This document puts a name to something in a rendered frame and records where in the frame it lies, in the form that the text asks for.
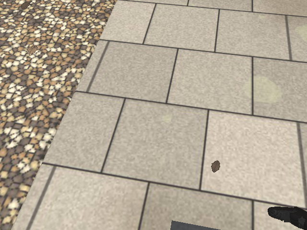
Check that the robot right hand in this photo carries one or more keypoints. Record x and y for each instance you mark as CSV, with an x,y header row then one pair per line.
x,y
296,216

